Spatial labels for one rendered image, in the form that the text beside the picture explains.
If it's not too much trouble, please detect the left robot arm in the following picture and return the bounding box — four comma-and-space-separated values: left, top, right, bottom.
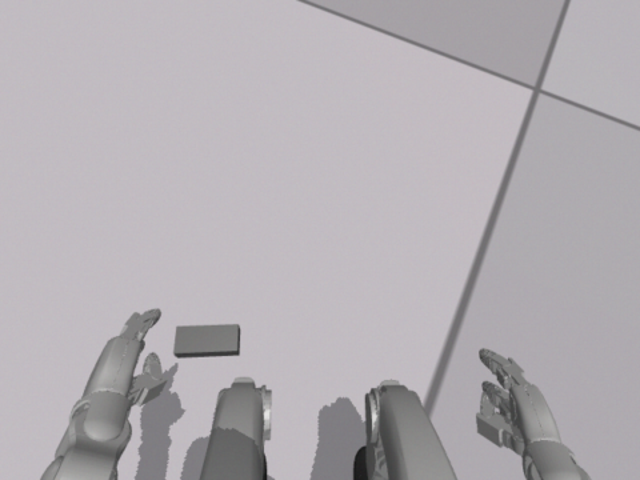
40, 391, 132, 480

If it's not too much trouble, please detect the left robot hand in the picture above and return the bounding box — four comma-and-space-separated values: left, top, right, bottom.
82, 309, 168, 407

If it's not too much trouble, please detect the right robot arm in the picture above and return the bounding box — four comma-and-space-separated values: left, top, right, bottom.
522, 441, 591, 480

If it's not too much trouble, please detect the small box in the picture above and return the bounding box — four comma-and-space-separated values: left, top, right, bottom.
173, 324, 240, 358

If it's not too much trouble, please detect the right robot hand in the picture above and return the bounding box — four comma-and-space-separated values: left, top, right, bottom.
476, 348, 562, 458

